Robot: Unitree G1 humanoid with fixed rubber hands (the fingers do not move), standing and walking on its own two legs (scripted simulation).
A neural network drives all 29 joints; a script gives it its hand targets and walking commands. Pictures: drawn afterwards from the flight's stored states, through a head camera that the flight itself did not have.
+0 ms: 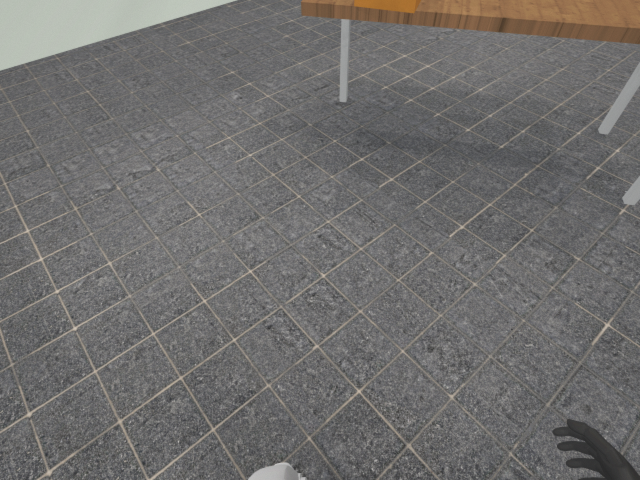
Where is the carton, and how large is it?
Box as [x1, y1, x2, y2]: [354, 0, 420, 12]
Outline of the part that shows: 354,5 414,12 420,0 354,0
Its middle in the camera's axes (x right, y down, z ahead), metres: +0.25 -0.93 +1.29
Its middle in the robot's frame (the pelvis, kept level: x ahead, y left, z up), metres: +1.60 -0.23 +0.09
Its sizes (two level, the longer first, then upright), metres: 0.210 0.200 0.250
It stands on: a table, 0.71 m high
